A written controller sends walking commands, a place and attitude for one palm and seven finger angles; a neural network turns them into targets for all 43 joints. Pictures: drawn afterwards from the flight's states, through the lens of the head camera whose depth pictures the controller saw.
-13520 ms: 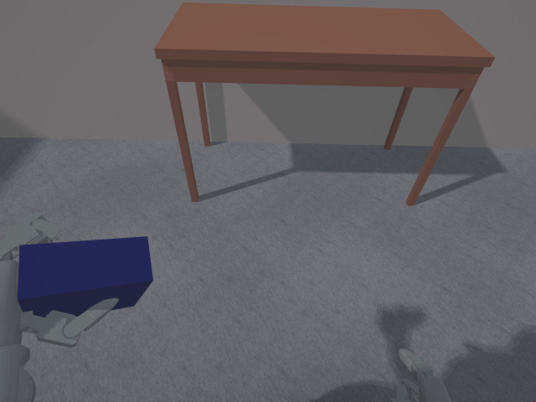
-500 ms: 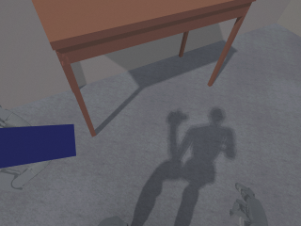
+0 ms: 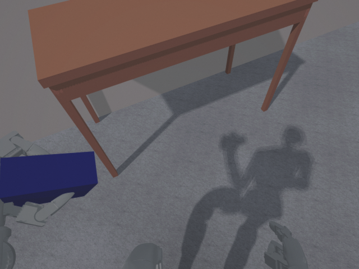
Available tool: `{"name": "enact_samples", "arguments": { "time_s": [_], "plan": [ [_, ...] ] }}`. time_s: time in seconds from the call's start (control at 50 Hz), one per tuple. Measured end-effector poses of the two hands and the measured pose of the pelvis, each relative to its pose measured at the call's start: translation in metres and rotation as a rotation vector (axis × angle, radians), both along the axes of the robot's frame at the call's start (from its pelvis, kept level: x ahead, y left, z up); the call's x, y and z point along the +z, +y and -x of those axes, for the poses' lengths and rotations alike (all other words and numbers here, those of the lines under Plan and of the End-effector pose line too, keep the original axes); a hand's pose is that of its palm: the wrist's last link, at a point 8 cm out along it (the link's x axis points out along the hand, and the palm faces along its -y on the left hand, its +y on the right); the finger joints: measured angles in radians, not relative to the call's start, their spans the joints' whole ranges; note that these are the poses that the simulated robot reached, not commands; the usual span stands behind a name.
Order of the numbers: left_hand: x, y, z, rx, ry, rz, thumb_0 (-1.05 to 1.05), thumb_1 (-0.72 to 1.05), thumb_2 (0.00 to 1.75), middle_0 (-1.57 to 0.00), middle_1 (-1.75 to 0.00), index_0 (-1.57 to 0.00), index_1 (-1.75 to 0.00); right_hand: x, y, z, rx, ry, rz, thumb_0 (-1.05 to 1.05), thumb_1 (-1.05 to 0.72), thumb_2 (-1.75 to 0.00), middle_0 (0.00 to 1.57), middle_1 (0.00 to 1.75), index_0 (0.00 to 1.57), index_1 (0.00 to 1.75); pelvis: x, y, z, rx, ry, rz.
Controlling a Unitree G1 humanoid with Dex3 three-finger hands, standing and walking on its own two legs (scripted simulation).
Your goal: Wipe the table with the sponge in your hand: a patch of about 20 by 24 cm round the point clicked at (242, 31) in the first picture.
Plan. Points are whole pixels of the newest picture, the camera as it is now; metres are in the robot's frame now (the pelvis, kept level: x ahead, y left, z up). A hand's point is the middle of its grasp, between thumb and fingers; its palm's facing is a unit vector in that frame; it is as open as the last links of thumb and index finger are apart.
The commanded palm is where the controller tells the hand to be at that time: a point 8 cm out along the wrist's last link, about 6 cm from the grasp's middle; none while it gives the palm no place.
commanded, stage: take the last steps up to it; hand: left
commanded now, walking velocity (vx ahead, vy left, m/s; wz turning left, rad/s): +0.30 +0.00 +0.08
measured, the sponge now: (63, 179) +0.24 +0.20 +0.14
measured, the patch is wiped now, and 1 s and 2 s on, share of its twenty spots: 0.00 0.00 0.00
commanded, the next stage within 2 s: none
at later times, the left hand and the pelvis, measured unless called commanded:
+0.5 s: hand (67, 115) +0.33 +0.21 +0.19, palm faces +0.41 -0.80 -0.45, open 9.2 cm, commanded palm +0.28 +0.25 +0.18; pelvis +0.12 -0.03 +0.00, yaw +0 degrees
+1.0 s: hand (91, 76) +0.46 +0.21 +0.17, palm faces +0.43 -0.80 -0.42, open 9.2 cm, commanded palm +0.39 +0.25 +0.18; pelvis +0.24 -0.04 -0.01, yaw +2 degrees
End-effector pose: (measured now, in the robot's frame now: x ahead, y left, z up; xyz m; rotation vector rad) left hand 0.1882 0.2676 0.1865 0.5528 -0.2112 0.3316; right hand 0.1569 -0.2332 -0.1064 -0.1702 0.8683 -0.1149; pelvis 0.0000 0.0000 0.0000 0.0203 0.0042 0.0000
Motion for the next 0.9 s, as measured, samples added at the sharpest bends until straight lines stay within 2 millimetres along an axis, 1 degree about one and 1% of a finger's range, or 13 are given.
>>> {"name": "enact_samples", "arguments": {
  "time_s": [0.1,0.18,0.28,0.36,0.44,0.5,0.56,0.6,0.66,0.72,0.78,0.84,0.9],
  "plan": [
    [0.009,-0.007,-0.021,-0.02,0.001,-0.036,-0.01,-0.42,1.01,-0.83,-1.35,-0.83,-1.35,0.019,-0.03,-0.023,-0.021,-0.001,0.071,0.01,-0.91,-0.9,0.2,0.3,0.2,0.3,0.007,-0.009,-0.026,0.005,0.016,-0.013],
    [0.012,-0.004,-0.038,-0.019,-0.047,-0.03,-0.01,-0.42,1.01,-0.83,-1.35,-0.83,-1.35,0.028,-0.036,-0.046,-0.02,-0.016,0.11,0.01,-0.91,-0.9,0.19,0.3,0.19,0.3,0.004,-0.008,-0.05,0.005,0.013,-0.011],
    [0.002,0.007,-0.068,-0.014,-0.146,-0.001,-0.01,-0.42,1.01,-0.83,-1.35,-0.83,-1.35,0.026,-0.025,-0.081,-0.047,-0.094,0.115,0.01,-0.91,-0.9,0.19,0.3,0.2,0.3,-0.013,-0.002,-0.079,-0.015,-0.022,-0.015],
    [0.002,0.008,-0.095,-0.011,-0.155,0.015,-0.01,-0.42,1.01,-0.83,-1.35,-0.83,-1.35,0.026,-0.002,-0.102,-0.019,-0.123,0.039,0.01,-0.91,-0.9,0.19,0.3,0.19,0.3,-0.008,-0.008,-0.092,0.01,-0.027,0.008],
    [0.015,-0.006,-0.102,-0.022,-0.151,0.0,-0.01,-0.42,1.01,-0.83,-1.35,-0.83,-1.35,0.028,0.014,-0.115,0.013,-0.125,-0.037,0.01,-0.91,-0.9,0.2,0.3,0.2,0.3,0.0,-0.018,-0.107,0.0,-0.01,0.027],
    [0.022,-0.022,-0.104,-0.021,-0.129,-0.026,-0.01,-0.42,1.01,-0.83,-1.35,-0.83,-1.35,0.022,0.014,-0.123,0.033,-0.114,-0.076,0.01,-0.91,-0.9,0.2,0.3,0.2,0.3,0.003,-0.029,-0.122,-0.001,-0.001,0.037],
    [0.019,-0.035,-0.111,0.011,-0.107,-0.055,-0.01,-0.42,1.01,-0.83,-1.35,-0.83,-1.35,0.009,0.003,-0.134,0.051,-0.091,-0.096,0.01,-0.9,-0.9,0.2,0.31,0.2,0.3,-0.003,-0.045,-0.137,0.01,-0.003,0.031],
    [0.01,-0.043,-0.118,0.041,-0.103,-0.063,-0.01,-0.42,1.01,-0.83,-1.35,-0.83,-1.35,-0.005,-0.01,-0.143,0.062,-0.072,-0.091,0.01,-0.9,-0.9,0.2,0.31,0.2,0.3,-0.012,-0.055,-0.147,0.021,-0.007,0.022],
    [-0.002,-0.048,-0.135,0.08,-0.078,0.01,-0.01,-0.42,1.01,-0.83,-1.35,-0.84,-1.35,-0.013,-0.033,-0.157,0.076,-0.015,-0.04,0.01,-0.9,-0.9,0.2,0.31,0.2,0.3,-0.011,-0.061,-0.158,0.045,-0.017,0.019],
    [-0.009,-0.049,-0.153,0.089,-0.037,0.051,-0.01,-0.42,1.01,-0.83,-1.35,-0.84,-1.35,-0.004,-0.055,-0.171,0.054,0.008,0.012,0.01,-0.91,-0.9,0.2,0.3,0.2,0.3,-0.003,-0.063,-0.172,0.042,-0.01,0.008],
    [-0.007,-0.05,-0.171,0.064,-0.022,0.044,-0.01,-0.42,1.01,-0.83,-1.35,-0.84,-1.35,0.013,-0.072,-0.187,0.033,-0.001,0.063,0.01,-0.91,-0.9,0.2,0.3,0.2,0.3,0.004,-0.064,-0.186,0.046,0.003,-0.001],
    [-0.002,-0.048,-0.187,0.026,-0.048,0.027,-0.01,-0.42,1.01,-0.83,-1.35,-0.84,-1.35,0.027,-0.08,-0.205,0.024,-0.024,0.114,0.01,-0.91,-0.9,0.2,0.3,0.2,0.3,0.005,-0.06,-0.201,0.05,0.008,0.002],
    [0.002,-0.04,-0.2,-0.004,-0.102,0.012,-0.01,-0.42,1.01,-0.83,-1.35,-0.84,-1.35,0.035,-0.079,-0.225,0.017,-0.058,0.16,0.01,-0.91,-0.9,0.19,0.3,0.2,0.3,-0.002,-0.05,-0.219,0.048,0.005,0.017]
  ]
}}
